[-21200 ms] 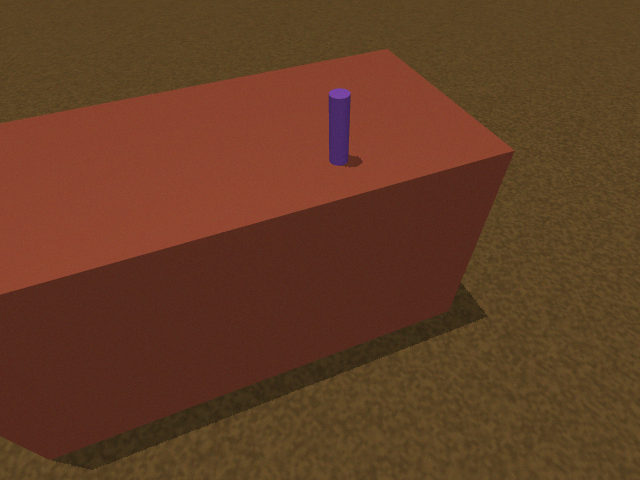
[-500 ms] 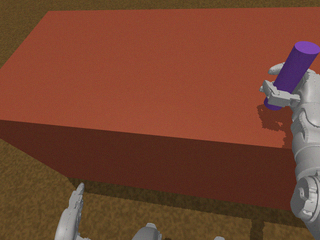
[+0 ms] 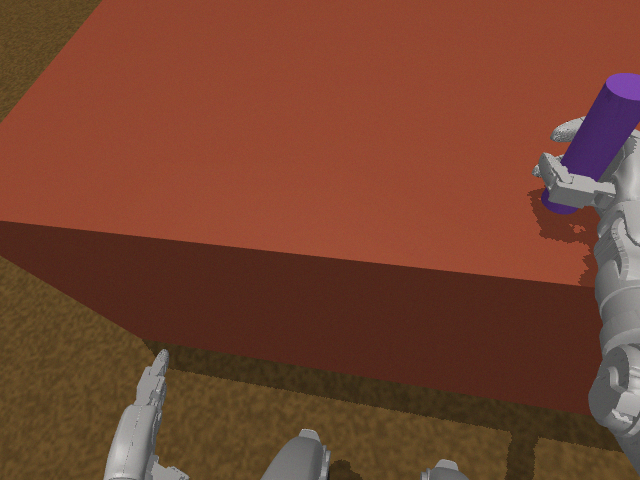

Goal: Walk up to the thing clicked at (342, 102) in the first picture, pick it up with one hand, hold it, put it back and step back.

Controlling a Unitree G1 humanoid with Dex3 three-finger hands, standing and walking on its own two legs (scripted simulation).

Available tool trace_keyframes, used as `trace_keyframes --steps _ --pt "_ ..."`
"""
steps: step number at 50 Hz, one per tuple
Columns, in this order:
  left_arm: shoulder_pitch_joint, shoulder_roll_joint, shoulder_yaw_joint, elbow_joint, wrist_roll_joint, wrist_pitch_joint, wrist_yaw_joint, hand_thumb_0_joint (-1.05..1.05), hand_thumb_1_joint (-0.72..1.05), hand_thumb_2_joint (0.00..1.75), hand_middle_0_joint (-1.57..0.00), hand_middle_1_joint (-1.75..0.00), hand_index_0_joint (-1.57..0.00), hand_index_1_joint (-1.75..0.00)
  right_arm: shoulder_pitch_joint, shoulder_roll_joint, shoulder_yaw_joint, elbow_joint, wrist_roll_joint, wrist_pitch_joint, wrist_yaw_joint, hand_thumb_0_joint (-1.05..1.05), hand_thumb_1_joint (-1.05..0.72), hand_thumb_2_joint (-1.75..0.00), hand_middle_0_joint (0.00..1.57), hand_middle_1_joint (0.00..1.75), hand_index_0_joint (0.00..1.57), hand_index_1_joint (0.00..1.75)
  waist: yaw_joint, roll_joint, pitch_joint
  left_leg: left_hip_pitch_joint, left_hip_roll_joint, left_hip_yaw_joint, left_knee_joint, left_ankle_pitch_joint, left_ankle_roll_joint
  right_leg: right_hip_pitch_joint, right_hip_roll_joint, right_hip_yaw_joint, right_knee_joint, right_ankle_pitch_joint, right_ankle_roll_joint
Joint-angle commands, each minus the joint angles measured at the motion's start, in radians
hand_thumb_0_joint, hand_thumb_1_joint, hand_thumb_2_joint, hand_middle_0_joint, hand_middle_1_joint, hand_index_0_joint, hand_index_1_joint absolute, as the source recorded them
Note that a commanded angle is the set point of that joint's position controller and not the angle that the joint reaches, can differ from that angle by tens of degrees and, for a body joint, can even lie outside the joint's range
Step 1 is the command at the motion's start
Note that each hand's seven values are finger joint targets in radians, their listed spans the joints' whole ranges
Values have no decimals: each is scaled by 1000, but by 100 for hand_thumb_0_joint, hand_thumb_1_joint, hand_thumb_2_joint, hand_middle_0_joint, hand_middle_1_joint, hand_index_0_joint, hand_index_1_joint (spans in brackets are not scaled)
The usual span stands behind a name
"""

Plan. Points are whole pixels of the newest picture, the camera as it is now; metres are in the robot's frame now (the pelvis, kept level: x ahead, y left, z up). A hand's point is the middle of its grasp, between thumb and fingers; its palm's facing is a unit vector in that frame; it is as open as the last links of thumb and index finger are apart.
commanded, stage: lower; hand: right
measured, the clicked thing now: (590, 152) +0.51 -0.20 +0.09
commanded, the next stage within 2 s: loosen in 0.28 s
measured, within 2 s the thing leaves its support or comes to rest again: rests again in 0.14 s
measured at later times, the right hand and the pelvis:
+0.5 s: hand (562, 175) +0.50 -0.19 +0.06, palm faces +0.10 +0.99 +0.02, open 5.7 cm; pelvis -0.01 +0.00 -0.02, yaw +0 degrees
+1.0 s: hand (560, 174) +0.51 -0.19 +0.05, palm faces +0.11 +0.99 +0.01, open 11.3 cm; pelvis -0.01 +0.00 -0.02, yaw +0 degrees
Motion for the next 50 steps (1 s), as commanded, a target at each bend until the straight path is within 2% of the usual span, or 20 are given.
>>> trace_keyframes --steps 1,3,4,6,9,10,12,16,19,20,23,26,29,31,33,40,42,46,47,50 --pt "14 150 89 -183 -4 -52 12 0 -56 5 -5 -4 -4 -5 -500 -237 -13 -231 18 -89 -6 0 -69 -132 146 145 145 145 4 -144 -518 242 -34 44 -70 333 49 285 31 -6 -106 379 -23" --pt "18 147 88 -193 -3 -53 12 0 -56 6 -5 -4 -4 -5 -503 -227 -10 -219 19 -91 -4 0 -69 -133 146 145 145 146 20 -150 -518 227 -35 43 -69 322 48 283 30 -5 -102 366 -25" --pt "7 147 83 -200 -1 -52 11 0 -56 5 -5 -4 -4 -5 -508 -250 -18 -225 12 -94 -7 0 -67 -134 146 146 145 146 -1 -151 -528 241 -34 40 -66 324 48 278 33 -9 -100 364 -25" --pt "20 155 91 -210 -2 -49 12 0 -56 5 -5 -4 -4 -5 -508 -270 -26 -223 6 -95 -10 0 -66 -133 145 145 145 146 7 -151 -534 237 -33 38 -62 327 46 275 31 -10 -90 358 -27" --pt "48 155 103 -183 1 -47 10 0 -55 4 -5 -4 -4 -4 -488 -263 -28 -178 6 -97 -15 0 -67 -134 146 147 146 147 20 -143 -470 205 -34 38 -68 273 46 228 33 -12 -90 284 -29" --pt "33 138 76 -203 3 -49 6 0 -55 4 -5 -4 -4 -4 -509 -258 -27 -220 5 -102 -15 0 -68 -133 146 146 145 146 9 -166 -515 208 -33 37 -55 288 47 243 32 -11 -87 307 -26" --pt "35 143 82 -223 7 -50 7 0 -55 4 -5 -4 -4 -4 -515 -271 -33 -219 1 -108 -14 0 -66 -133 145 146 145 146 18 -174 -532 203 -34 40 -44 305 48 252 31 -9 -72 336 -25" --pt "38 159 105 -226 7 -47 8 0 -56 4 -5 -4 -4 -5 -484 -239 -16 -168 -3 -104 -16 0 -65 -132 145 145 144 145 35 -168 -499 169 -39 49 -39 273 50 237 28 -1 -71 313 -24" --pt "10 159 98 -266 8 -47 7 0 -55 4 -5 -4 -4 -4 -499 -250 -22 -172 -9 -103 -26 0 -66 -133 145 146 144 146 26 -150 -522 185 -38 46 -37 260 48 214 27 -5 -66 278 -27" --pt "36 158 99 -245 11 -45 6 0 -55 4 -5 -5 -6 -5 -482 -210 2 -135 -10 -98 -25 0 -58 -129 146 143 146 143 39 -145 -479 157 -39 50 -31 237 51 188 26 -1 -69 256 -25" --pt "34 155 96 -268 10 -43 4 0 -52 2 -5 -5 -6 -4 -525 -265 -23 -203 -15 -108 -32 0 -41 -105 134 120 133 120 20 -187 -522 155 -39 47 -33 213 53 212 24 -1 -73 237 -23" --pt "66 146 94 -260 11 -37 1 0 -52 2 -5 -5 -6 -4 -494 -221 1 -138 -20 -95 -33 0 -25 -81 128 104 126 104 40 -146 -464 147 -43 54 -31 214 51 182 27 -1 -70 236 -25" --pt "60 159 100 -266 12 -38 4 0 -52 3 -5 -5 -7 -4 -544 -275 -29 -206 -16 -98 -34 0 -9 -63 121 91 119 91 30 -200 -532 144 -40 51 -18 245 53 230 23 -1 -55 279 -22" --pt "61 149 98 -264 11 -38 1 0 -53 3 -5 -5 -6 -4 -490 -217 -7 -146 -17 -85 -31 0 3 -53 117 84 116 84 43 -152 -495 146 -42 56 -17 256 51 194 26 1 -50 285 -25" --pt "33 148 92 -277 10 -40 2 0 -55 5 -5 -5 -5 -5 -523 -255 -22 -188 -21 -87 -34 0 9 -54 105 80 105 80 28 -183 -520 157 -39 50 -13 257 52 196 25 -3 -50 287 -24" --pt "42 153 97 -299 7 -38 4 0 -56 5 -5 -5 -5 -5 -535 -267 -24 -193 -24 -86 -39 0 27 -34 83 58 82 58 31 -167 -532 170 -42 48 -30 192 51 179 26 -3 -63 202 -28" --pt "56 151 92 -280 8 -35 5 0 -56 6 -5 -5 -4 -5 -495 -253 -19 -149 -21 -83 -37 0 29 -31 78 54 77 54 31 -162 -496 153 -43 52 -29 191 52 172 26 -3 -62 206 -27" --pt "53 154 97 -283 6 -35 7 0 -57 6 -5 -5 -4 -6 -516 -272 -27 -216 -17 -86 -37 0 30 -28 63 46 62 46 21 -194 -535 152 -44 55 -18 233 54 220 25 -2 -57 267 -21" --pt "76 151 98 -266 9 -34 6 0 -57 6 -5 -5 -4 -6 -500 -236 -5 -189 -20 -82 -34 0 31 -28 60 45 60 45 33 -201 -524 141 -46 58 -10 256 55 227 25 0 -53 301 -20" --pt "54 177 124 -282 5 -32 8 0 -52 3 -5 -6 -7 -4 -506 -286 -43 -217 -19 -81 -42 0 35 -26 48 37 47 37 21 -174 -529 163 -45 54 -18 262 54 210 28 -2 -53 300 -24"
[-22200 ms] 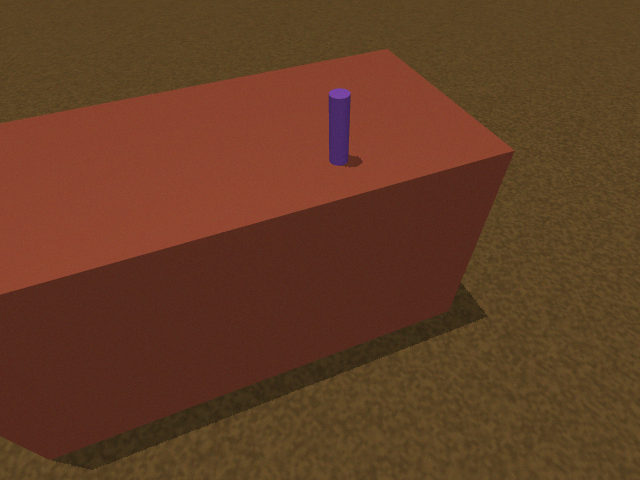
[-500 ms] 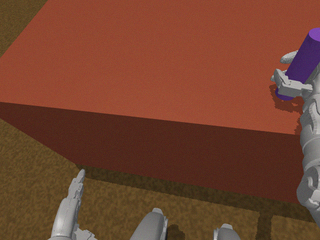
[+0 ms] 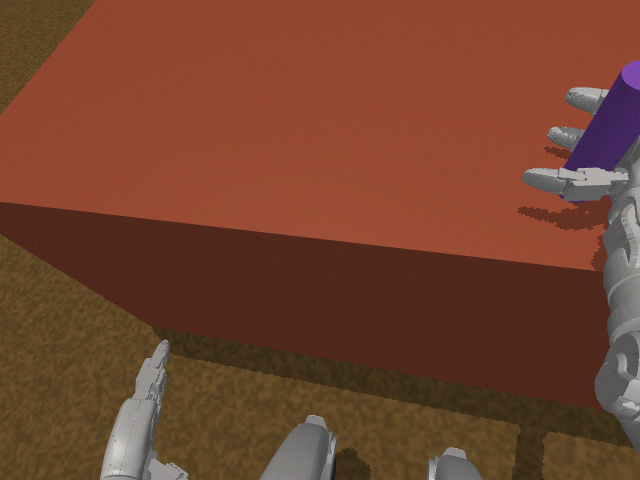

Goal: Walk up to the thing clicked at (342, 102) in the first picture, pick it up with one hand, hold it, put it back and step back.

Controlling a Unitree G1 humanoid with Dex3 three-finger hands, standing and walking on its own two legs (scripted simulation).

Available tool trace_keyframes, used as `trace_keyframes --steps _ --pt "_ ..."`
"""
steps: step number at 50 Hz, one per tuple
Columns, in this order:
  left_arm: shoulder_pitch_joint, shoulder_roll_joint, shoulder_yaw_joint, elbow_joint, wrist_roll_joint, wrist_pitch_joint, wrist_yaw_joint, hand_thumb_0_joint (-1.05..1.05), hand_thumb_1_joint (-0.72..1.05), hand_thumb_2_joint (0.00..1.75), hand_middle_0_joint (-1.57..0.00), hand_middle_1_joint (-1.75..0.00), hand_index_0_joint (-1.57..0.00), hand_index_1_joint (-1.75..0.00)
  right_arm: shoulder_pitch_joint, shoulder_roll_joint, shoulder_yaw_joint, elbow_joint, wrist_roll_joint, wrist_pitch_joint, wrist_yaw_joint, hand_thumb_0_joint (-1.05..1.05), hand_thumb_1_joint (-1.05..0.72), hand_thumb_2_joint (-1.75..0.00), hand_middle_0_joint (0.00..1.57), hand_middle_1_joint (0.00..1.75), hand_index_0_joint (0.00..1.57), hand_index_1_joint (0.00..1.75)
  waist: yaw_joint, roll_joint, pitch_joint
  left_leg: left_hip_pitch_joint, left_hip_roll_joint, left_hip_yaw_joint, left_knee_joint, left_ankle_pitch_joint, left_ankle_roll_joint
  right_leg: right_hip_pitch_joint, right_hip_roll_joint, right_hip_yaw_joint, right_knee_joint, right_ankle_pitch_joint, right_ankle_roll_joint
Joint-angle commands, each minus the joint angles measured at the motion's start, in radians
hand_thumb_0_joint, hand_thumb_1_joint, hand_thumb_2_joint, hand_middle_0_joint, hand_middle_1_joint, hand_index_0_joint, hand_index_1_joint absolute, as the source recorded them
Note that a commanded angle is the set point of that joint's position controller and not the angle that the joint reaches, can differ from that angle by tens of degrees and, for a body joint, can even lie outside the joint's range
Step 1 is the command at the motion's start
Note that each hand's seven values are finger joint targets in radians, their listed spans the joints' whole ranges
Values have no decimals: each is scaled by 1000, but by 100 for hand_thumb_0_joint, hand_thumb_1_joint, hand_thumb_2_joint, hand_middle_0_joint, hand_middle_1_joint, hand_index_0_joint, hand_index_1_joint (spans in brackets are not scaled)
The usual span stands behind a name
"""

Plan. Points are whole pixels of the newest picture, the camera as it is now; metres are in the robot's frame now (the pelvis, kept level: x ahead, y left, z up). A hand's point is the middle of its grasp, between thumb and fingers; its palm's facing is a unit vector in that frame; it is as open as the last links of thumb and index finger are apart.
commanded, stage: withdraw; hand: right
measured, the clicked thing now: (605, 141) +0.51 -0.20 +0.10
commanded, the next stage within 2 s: rise in 0.32 s
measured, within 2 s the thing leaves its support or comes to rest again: neither
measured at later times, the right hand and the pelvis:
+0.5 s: hand out of the picture +0.52 -0.26 +0.18, palm faces +0.15 +0.98 -0.10, open 16.7 cm; pelvis +0.03 +0.00 +0.04, yaw -1 degrees
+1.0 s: hand out of the picture +0.42 -0.34 +0.15, palm faces +0.38 +0.85 -0.37, open 17.6 cm; pelvis +0.06 -0.01 +0.06, yaw +0 degrees
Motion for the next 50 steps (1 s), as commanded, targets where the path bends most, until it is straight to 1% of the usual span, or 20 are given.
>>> trace_keyframes --steps 1,4,6,9,13,14,19,22,23,25,26,30,32,34,36,39,42,47,48,50 --pt "2 192 143 -194 -9 -46 19 0 -52 2 -5 -6 -6 -4 -459 -285 -39 -254 13 -67 -9 0 36 -24 44 34 44 34 -2 -167 -523 290 -35 44 -112 272 54 325 33 -20 -157 308 -25" --pt "25 197 158 -162 -16 -38 22 0 -51 2 -5 -6 -7 -4 -483 -321 -56 -317 20 -68 -11 0 38 -20 32 26 32 26 -14 -186 -539 334 -32 42 -130 266 51 339 35 -25 -177 289 -27" --pt "9 149 101 -165 -22 -36 19 0 -51 2 -5 -5 -6 -4 -500 -328 -49 -359 22 -62 -2 0 36 -24 29 27 28 27 -34 -205 -572 370 -32 41 -136 307 51 377 38 -29 -182 345 -24" --pt "13 158 88 -142 -28 -23 25 0 -52 3 -4 -5 -6 -4 -506 -393 -68 -397 22 -35 9 0 38 -19 24 22 24 22 -59 -237 -620 414 -33 40 -149 369 54 455 39 -30 -201 442 -16" --pt "-5 160 87 -50 -43 -12 29 0 -53 3 -5 -4 -5 -4 -485 -389 -52 -330 34 23 41 0 42 -13 18 16 17 16 -55 -229 -508 406 -32 43 -190 369 56 470 36 -26 -248 469 -13" --pt "-18 159 81 -29 -44 -11 29 0 -54 4 -5 -4 -5 -4 -468 -402 -57 -290 33 39 47 0 43 -12 16 14 15 14 -76 -224 -474 411 -32 43 -203 355 56 464 39 -29 -261 457 -13" --pt "-69 148 54 27 -57 -32 31 0 -55 4 -5 -4 -5 -4 -439 -296 29 -174 52 103 134 0 47 -6 10 7 9 7 -47 -125 -393 419 -32 50 -248 347 47 470 33 -24 -302 433 -26" --pt "-68 182 70 37 -68 -41 40 0 -57 7 -7 -7 -6 -8 -447 -341 4 -180 76 131 180 0 49 -4 6 5 6 5 -47 -82 -414 448 -29 46 -266 384 40 502 33 -20 -311 476 -32" --pt "-120 194 85 -46 -68 -22 33 0 -55 5 -6 -6 -6 -7 -365 -509 -2 -134 -42 162 120 0 52 -3 6 5 6 5 -127 -72 -407 495 -19 41 -297 377 40 512 43 -42 -343 474 -22" --pt "14 172 84 59 -74 12 16 0 -54 3 -6 -6 -6 -5 -398 -368 74 -137 -24 190 72 0 55 -2 5 5 6 5 -73 -64 -357 487 -27 43 -313 405 38 538 40 -47 -361 486 -25" --pt "52 158 79 89 -77 23 7 0 -54 4 -6 -6 -6 -5 -405 -368 80 -147 -31 203 67 0 55 -2 6 5 6 5 -76 -73 -334 482 -21 43 -317 416 38 530 45 -49 -364 487 -27" --pt "20 164 57 40 -86 52 -21 0 -53 3 -5 -5 -6 -4 -447 -613 -26 -302 -70 221 13 0 58 -2 5 5 6 5 -152 -119 -454 587 -13 32 -334 441 43 582 50 -65 -395 513 -19" --pt "29 156 54 73 -89 66 -25 0 -53 5 -5 -5 -6 -4 -418 -616 -26 -267 -76 229 -16 0 56 -5 6 5 6 5 -154 -99 -386 584 -17 39 -359 388 42 566 54 -68 -414 454 -20" --pt "-52 165 59 42 -96 66 -23 0 -51 3 -4 -5 -6 -2 -406 -662 -65 -338 -79 225 -52 0 58 -4 6 5 6 5 -195 -149 -426 630 -11 34 -374 368 44 581 59 -72 -434 442 -18" --pt "-81 198 94 53 -96 73 -19 0 -51 3 -4 -4 -6 -2 -334 -638 -67 -303 -80 229 -77 0 61 -4 6 5 6 5 -200 -152 -446 647 -15 36 -371 392 50 597 56 -71 -439 482 -10" --pt "-116 216 126 71 -97 67 -9 0 -52 4 -4 -4 -5 -2 -223 -488 -4 -301 -66 235 -99 0 61 -4 6 5 5 5 -187 -151 -398 605 -24 50 -386 393 54 656 38 -62 -454 540 0" --pt "-128 174 77 50 -100 54 -7 0 -52 5 -4 -4 -5 -3 -79 -362 59 -309 -48 249 -101 0 61 -4 6 5 6 5 -185 -121 -376 589 -31 63 -392 405 58 703 23 -55 -452 624 8" --pt "30 175 118 91 -113 69 -10 0 -53 5 -4 -4 -5 -3 302 -288 77 -738 7 269 -94 0 59 -4 6 5 6 5 -229 -149 -332 651 -24 73 -397 494 62 763 27 -73 -461 752 5" --pt "61 196 152 114 -117 83 -10 0 -52 4 -4 -4 -5 -3 444 -319 31 -849 17 279 -99 0 57 -4 6 5 6 5 -239 -144 -301 664 -26 77 -402 490 64 748 29 -74 -475 751 7" --pt "66 146 131 146 -130 107 -23 0 -52 4 -4 -4 -5 -4 619 -253 44 -1068 41 298 -97 0 57 -4 6 5 6 5 -249 -137 -230 680 -26 81 -416 485 65 727 29 -80 -497 734 4"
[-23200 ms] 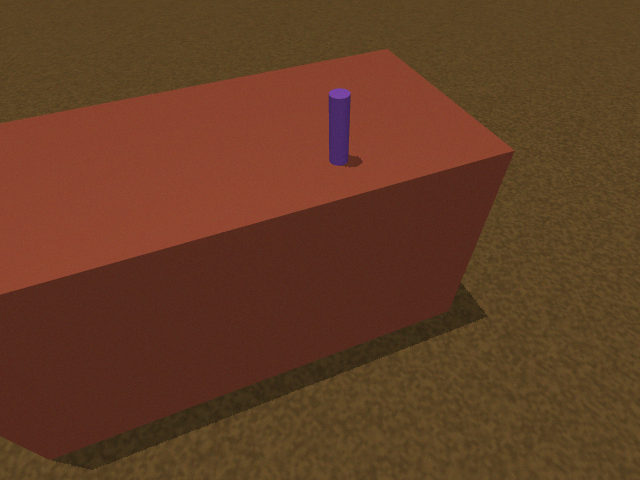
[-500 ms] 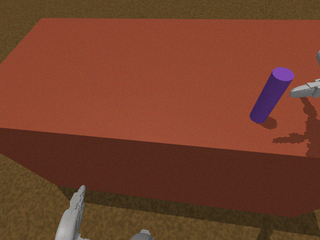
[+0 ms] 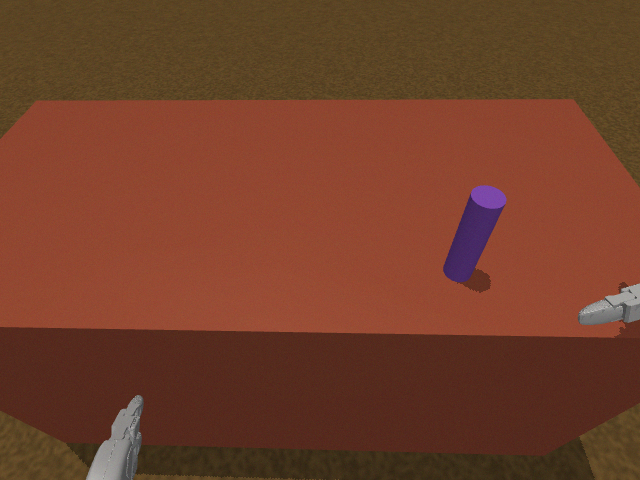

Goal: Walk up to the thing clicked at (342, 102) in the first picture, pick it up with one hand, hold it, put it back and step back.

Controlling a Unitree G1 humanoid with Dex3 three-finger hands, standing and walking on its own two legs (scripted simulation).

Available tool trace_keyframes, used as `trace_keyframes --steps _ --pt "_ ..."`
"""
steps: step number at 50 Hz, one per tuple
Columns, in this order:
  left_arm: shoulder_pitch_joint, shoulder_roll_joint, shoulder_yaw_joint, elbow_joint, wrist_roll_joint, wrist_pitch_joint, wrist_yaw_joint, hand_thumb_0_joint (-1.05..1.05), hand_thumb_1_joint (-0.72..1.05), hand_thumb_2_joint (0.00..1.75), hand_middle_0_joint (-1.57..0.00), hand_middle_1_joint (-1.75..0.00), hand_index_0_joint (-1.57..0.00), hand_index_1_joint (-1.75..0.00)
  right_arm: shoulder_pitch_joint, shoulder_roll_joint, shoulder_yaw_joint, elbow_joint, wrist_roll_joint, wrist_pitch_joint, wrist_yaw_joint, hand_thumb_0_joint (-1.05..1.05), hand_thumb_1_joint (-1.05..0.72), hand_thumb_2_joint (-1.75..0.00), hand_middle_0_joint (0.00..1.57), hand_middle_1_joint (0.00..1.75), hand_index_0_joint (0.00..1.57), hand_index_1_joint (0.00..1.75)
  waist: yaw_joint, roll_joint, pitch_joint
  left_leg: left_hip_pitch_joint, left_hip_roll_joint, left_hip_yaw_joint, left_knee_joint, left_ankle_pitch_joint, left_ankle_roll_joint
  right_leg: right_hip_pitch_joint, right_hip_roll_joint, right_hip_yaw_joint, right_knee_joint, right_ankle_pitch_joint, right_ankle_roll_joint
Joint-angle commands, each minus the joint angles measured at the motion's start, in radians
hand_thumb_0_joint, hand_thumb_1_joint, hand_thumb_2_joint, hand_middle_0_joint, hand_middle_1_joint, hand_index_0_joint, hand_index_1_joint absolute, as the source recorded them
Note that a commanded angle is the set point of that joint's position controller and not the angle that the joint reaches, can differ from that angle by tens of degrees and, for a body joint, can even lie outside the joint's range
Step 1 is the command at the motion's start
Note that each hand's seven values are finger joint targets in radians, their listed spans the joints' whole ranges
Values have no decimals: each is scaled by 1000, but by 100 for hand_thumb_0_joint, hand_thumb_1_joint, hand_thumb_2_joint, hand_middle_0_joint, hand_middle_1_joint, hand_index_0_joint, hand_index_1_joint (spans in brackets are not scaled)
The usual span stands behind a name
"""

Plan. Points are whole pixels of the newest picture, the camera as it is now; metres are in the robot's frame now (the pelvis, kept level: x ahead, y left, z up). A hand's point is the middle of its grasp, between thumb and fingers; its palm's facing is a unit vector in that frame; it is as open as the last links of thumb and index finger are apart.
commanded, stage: sink last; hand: right
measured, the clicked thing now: (471, 237) +0.46 -0.19 +0.03
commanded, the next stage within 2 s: home in 0.72 s
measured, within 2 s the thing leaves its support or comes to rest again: neither
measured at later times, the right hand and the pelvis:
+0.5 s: hand out of the picture +0.14 -0.23 +0.09, palm faces +0.34 +0.87 -0.35, open 17.5 cm; pelvis -0.02 +0.02 +0.00, yaw -3 degrees
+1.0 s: hand out of the picture +0.11 -0.27 +0.07, palm faces +0.43 +0.82 -0.38, open 17.6 cm; pelvis -0.05 +0.02 -0.01, yaw -2 degrees
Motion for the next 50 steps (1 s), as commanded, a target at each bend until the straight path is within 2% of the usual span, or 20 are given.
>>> trace_keyframes --steps 1,4,6,7,8,9,11,14,15,16,20,22,24,27,33,39,42,46,49,50 --pt "70 77 67 -50 -21 5 -15 0 -52 5 -5 -5 -5 -4 61 -132 1 -612 58 -17 -6 0 56 -4 6 5 6 5 -29 -101 -186 162 -47 92 -36 399 67 201 15 -42 -97 632 16" --pt "14 62 70 -83 -25 21 -13 0 -54 6 -5 -5 -5 -5 204 -168 -78 -943 73 -15 -29 0 57 -5 6 5 5 5 -61 -131 -178 202 -34 86 -47 402 66 189 23 -46 -112 588 10" --pt "9 110 118 -46 -15 27 5 0 -54 6 -5 -6 -5 -6 289 -206 -139 -991 77 -10 -51 0 56 -5 6 5 5 5 -55 -126 -153 219 -33 83 -43 375 63 177 24 -43 -116 542 12" --pt "-35 135 141 -110 -13 21 18 0 -54 7 -5 -6 -5 -6 323 -161 -110 -1085 80 -13 -59 0 56 -5 6 5 5 5 -46 -137 -169 226 -34 82 -40 363 62 192 25 -39 -120 528 13" --pt "-37 156 172 -94 -6 19 31 0 -54 6 -5 -5 -5 -5 362 -180 -151 -1095 79 -13 -72 0 57 -5 6 5 5 5 -53 -135 -168 236 -31 82 -37 363 61 196 26 -36 -117 526 13" --pt "-98 162 175 -165 -5 9 44 0 -54 6 -5 -6 -5 -6 422 -126 -123 -1195 85 -21 -79 0 56 -5 6 5 5 5 -63 -120 -191 254 -33 84 -36 355 59 205 26 -30 -118 518 12" --pt "-65 142 174 -137 0 -2 68 0 -55 6 -5 -5 -5 -6 575 -35 -82 -1139 86 -17 -87 0 56 -5 6 5 5 5 -50 -61 -120 234 -35 91 -36 322 52 176 25 -28 -117 473 7" --pt "-16 77 124 -194 3 -18 79 0 -55 6 -5 -5 -5 -6 749 93 6 -1112 79 -33 -78 0 57 -5 5 5 5 5 -43 33 -55 209 -29 101 -28 309 45 145 26 -31 -105 444 -2" --pt "9 26 71 -215 3 -20 73 0 -55 6 -5 -5 -5 -6 802 152 60 -1114 79 -38 -66 0 58 -4 5 5 5 5 -43 66 -17 192 -26 101 -31 291 41 126 30 -38 -106 410 -8" --pt "25 31 85 -207 1 -21 73 0 -55 6 -5 -5 -5 -6 830 161 63 -1130 79 -42 -60 0 57 -5 5 5 5 5 -43 63 2 182 -24 101 -30 273 39 122 32 -43 -109 385 -9" --pt "84 26 96 -191 -4 -19 56 0 -54 5 -5 -5 -5 -5 873 97 -16 -1261 84 -53 -45 0 58 -4 5 5 5 5 -69 26 21 145 -14 96 -30 210 33 95 49 -49 -121 302 -12" --pt "60 82 160 -184 3 -25 66 0 -53 5 -5 -5 -5 -5 758 50 -48 -1279 78 -54 -53 0 58 -4 5 5 5 5 -36 12 16 114 -4 80 -42 171 29 101 60 -53 -117 235 -19" --pt "69 100 188 -98 10 -34 78 0 -53 4 -5 -6 -6 -5 772 19 -100 -1206 76 -44 -65 0 56 -4 5 5 5 5 -34 9 71 84 3 69 -58 98 27 72 67 -52 -116 152 -26" --pt "-11 140 237 -132 15 -69 95 0 -52 4 -5 -5 -6 -4 747 25 -118 -1232 76 -53 -75 0 59 -4 5 6 5 6 -44 9 40 82 10 63 -65 24 29 77 69 -45 -106 99 -25" --pt "-65 -4 63 -199 16 -102 78 0 -54 6 -5 -5 -5 -5 830 90 -64 -1062 65 -119 -71 0 58 -4 5 6 5 6 -95 133 82 84 27 34 -91 -92 25 1 73 -53 -62 76 -16" --pt "-5 77 113 -194 20 -129 98 0 -56 8 -6 -6 -5 -7 761 49 -76 -1114 63 -169 -84 0 56 -5 5 6 5 6 -83 24 28 93 23 33 -69 -73 30 31 70 -56 -86 57 -11" --pt "43 94 133 -245 15 -152 102 0 -48 16 -12 -14 -12 -15 796 6 -138 -1081 65 -176 -96 0 59 -3 5 5 5 5 -76 28 11 103 3 68 -45 -41 33 26 63 -41 -103 56 -16" --pt "68 -28 13 -185 13 -150 82 0 -16 48 -13 -19 -13 -19 816 78 -75 -962 62 -180 -83 0 60 -3 5 4 5 4 -83 -3 144 57 0 70 -58 -123 36 -44 60 -42 -117 -23 -12" --pt "-12 -80 -68 -122 15 -163 68 0 8 61 -15 -22 -15 -21 815 164 43 -911 61 -183 -64 0 61 -1 4 4 4 4 -85 -33 206 11 -9 78 -47 -178 41 -96 56 -41 -131 -85 -9" --pt "-46 -64 -59 -122 17 -173 67 0 16 62 -15 -22 -15 -22 832 186 74 -902 58 -178 -60 0 61 0 4 4 4 4 -83 -40 189 6 -13 84 -33 -180 43 -95 52 -28 -141 -102 -7"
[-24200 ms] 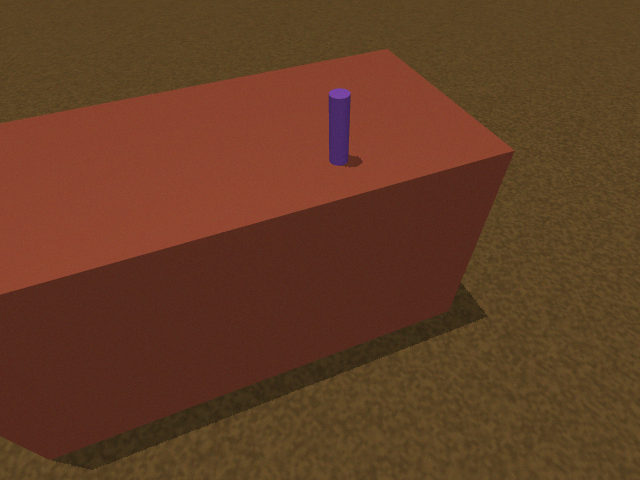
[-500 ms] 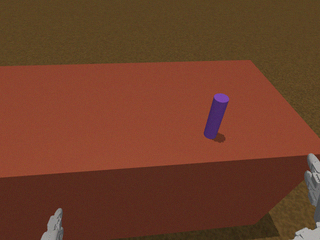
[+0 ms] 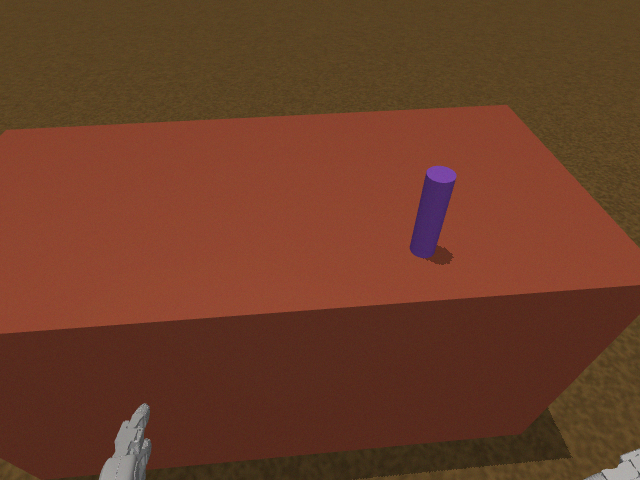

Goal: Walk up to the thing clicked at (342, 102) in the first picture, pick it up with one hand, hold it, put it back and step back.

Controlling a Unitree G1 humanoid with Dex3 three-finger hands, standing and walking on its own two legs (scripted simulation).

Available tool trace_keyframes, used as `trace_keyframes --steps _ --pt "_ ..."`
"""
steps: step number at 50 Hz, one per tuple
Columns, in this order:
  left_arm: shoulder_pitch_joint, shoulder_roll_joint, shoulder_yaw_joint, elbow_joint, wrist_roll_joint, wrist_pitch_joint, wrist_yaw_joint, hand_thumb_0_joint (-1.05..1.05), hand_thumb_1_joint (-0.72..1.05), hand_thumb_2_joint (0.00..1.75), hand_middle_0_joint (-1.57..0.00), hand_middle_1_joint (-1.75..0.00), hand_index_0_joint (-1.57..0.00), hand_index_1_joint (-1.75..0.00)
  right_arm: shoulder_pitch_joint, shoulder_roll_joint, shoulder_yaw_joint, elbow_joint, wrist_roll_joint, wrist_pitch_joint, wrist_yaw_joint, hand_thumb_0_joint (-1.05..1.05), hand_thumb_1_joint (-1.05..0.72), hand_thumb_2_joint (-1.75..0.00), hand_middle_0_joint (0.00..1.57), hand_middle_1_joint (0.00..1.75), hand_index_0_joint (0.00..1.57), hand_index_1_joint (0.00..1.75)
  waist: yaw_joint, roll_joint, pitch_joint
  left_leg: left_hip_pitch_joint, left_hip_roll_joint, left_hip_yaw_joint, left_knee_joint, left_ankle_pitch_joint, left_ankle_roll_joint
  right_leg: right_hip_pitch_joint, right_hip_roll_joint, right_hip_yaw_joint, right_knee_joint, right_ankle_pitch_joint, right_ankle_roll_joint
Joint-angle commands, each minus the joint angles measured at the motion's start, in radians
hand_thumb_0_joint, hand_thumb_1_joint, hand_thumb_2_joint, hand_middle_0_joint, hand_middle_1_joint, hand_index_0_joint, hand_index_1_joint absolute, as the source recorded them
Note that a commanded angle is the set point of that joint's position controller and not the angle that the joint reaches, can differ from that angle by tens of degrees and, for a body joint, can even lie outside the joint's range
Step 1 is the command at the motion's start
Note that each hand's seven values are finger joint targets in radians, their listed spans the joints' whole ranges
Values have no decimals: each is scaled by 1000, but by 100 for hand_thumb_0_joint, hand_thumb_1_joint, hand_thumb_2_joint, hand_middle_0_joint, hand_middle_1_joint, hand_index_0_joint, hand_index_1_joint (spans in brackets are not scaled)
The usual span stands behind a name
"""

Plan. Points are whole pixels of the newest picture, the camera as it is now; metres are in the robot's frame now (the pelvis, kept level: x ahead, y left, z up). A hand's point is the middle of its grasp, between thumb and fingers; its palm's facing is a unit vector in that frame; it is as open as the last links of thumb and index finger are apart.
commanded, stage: home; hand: right
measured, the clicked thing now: (430, 215) +0.52 -0.19 +0.04
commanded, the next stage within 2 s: none
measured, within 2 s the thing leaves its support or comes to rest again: neither
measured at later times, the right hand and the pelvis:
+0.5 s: hand (469, 452) +0.19 -0.18 -0.07, palm faces +0.07 +0.98 -0.18, open 17.5 cm; pelvis +0.02 -0.01 -0.01, yaw +0 degrees
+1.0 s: hand (472, 445) +0.20 -0.18 -0.07, palm faces +0.08 +0.97 -0.22, open 17.4 cm; pelvis +0.03 +0.00 -0.02, yaw +1 degrees
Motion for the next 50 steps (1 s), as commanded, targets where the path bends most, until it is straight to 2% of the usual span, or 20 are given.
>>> trace_keyframes --steps 1,4,6,7,10,14,17,18,19,20,22,25,29,33,35,36,38,46,47,50 --pt "-130 55 -22 -100 5 -65 -19 0 24 64 -15 -23 -16 -22 -31 -58 57 -115 -1 -44 8 0 60 -2 5 4 5 4 2 -72 94 -31 -38 58 -158 -161 29 -134 24 -58 -212 -135 -24" --pt "-102 185 95 -154 10 -85 -8 0 48 67 -16 -23 -16 -23 1 -35 95 -91 -12 -36 7 0 59 -3 5 5 5 5 52 -23 -20 -25 -46 69 -133 -84 28 -60 17 -47 -197 -72 -23" --pt "-101 222 124 -190 11 -93 0 0 56 70 -17 -24 -17 -24 0 -76 79 -112 -20 -32 -1 0 55 -6 5 5 5 5 50 26 -93 -3 -49 76 -112 -16 24 -22 16 -46 -171 10 -26" --pt "-83 160 71 -179 12 -91 -2 0 58 71 -17 -25 -17 -25 -28 -67 96 -145 -25 -26 -4 0 54 -6 5 5 5 5 37 13 -127 7 -49 78 -95 24 26 -3 15 -41 -160 59 -24" --pt "-78 138 52 -168 15 -88 7 0 82 89 -20 -29 -20 -29 -49 -15 163 -11 -34 6 -15 0 59 -3 5 5 5 5 56 32 -110 4 -46 78 -73 63 25 -29 11 -24 -140 97 -26" --pt "-92 26 -74 -138 18 -62 10 0 89 90 -20 -30 -20 -30 -101 26 251 70 -46 30 -15 0 60 -3 5 4 5 4 46 -12 -82 -20 -33 57 -64 57 28 -90 23 -57 -107 83 -28" --pt "-99 70 -44 -152 29 -55 18 0 89 90 -20 -30 -20 -30 -81 29 270 116 -50 54 -22 0 56 -4 5 5 5 5 41 -63 -123 -5 -30 52 -54 85 31 -89 28 -67 -94 110 -21" --pt "-57 81 -28 -143 29 -50 18 0 90 90 -20 -30 -20 -30 -112 -12 239 62 -49 58 -28 0 57 -4 5 5 5 5 37 -105 -166 8 -31 55 -43 107 32 -66 25 -64 -98 135 -15" --pt "-79 94 -17 -158 30 -47 20 0 89 90 -20 -30 -20 -30 -50 20 264 139 -50 74 -29 0 56 -5 5 5 5 5 36 -96 -128 4 -31 55 -46 104 33 -86 26 -63 -94 134 -13" --pt "-72 119 10 -169 30 -41 21 0 90 90 -20 -30 -20 -30 -74 -24 230 92 -50 80 -36 0 57 -4 5 5 5 5 34 -108 -164 22 -29 56 -43 139 32 -69 28 -66 -89 170 -11" --pt "-72 132 27 -172 28 -28 19 0 90 90 -20 -30 -20 -30 -43 -19 231 144 -49 101 -39 0 57 -4 5 5 5 5 38 -78 -137 22 -32 62 -44 150 29 -78 25 -65 -83 183 -12" --pt "-101 124 17 -204 24 -11 16 0 90 90 -20 -30 -20 -30 -63 -7 246 139 -45 124 -42 0 55 -5 5 5 5 5 39 -26 -130 18 -35 64 -45 157 26 -86 22 -62 -73 188 -18" --pt "-97 65 -31 -221 17 10 12 0 90 90 -20 -30 -20 -30 -97 53 319 131 -44 132 -35 0 56 -5 5 5 5 5 60 40 -101 -11 -35 60 -56 136 17 -93 21 -75 -61 153 -30" --pt "-62 84 -21 -255 15 26 8 0 90 90 -20 -30 -20 -30 -102 50 323 124 -46 137 -32 0 54 -6 5 5 5 5 62 45 -129 -9 -34 58 -41 160 18 -81 21 -73 -51 184 -29" --pt "-23 108 8 -256 13 36 11 0 90 90 -20 -30 -20 -30 -90 13 284 99 -48 150 -36 0 54 -6 5 5 5 5 60 38 -161 -8 -35 57 -29 181 19 -64 20 -72 -49 211 -27" --pt "-35 107 5 -263 12 39 9 0 90 90 -20 -30 -20 -30 -88 36 303 130 -47 153 -34 0 53 -6 5 5 5 5 65 35 -127 -18 -33 53 -35 165 19 -77 23 -75 -49 190 -28" --pt "-16 118 22 -271 9 46 9 0 90 90 -20 -30 -20 -30 -104 -15 253 72 -47 162 -39 0 53 -6 5 5 5 5 56 15 -181 -5 -33 56 -17 204 20 -59 22 -70 -43 240 -24" --pt "-34 66 -33 -267 14 57 10 0 90 90 -20 -30 -20 -30 -81 12 285 31 -46 186 -44 0 54 -6 5 5 5 5 35 -42 -165 -21 -28 48 -5 189 26 -89 25 -75 -23 224 -20" --pt "-58 97 -18 -313 14 54 13 0 90 90 -20 -30 -20 -30 -67 30 295 71 -44 192 -43 0 55 -5 5 5 5 5 55 7 -148 -32 -30 46 -13 175 22 -98 23 -76 -19 200 -26" --pt "-45 104 -7 -300 15 56 13 0 90 90 -20 -30 -20 -30 -53 40 298 67 -43 203 -46 0 56 -5 5 5 5 5 50 -5 -124 -49 -33 51 -15 124 23 -126 23 -73 -33 149 -25"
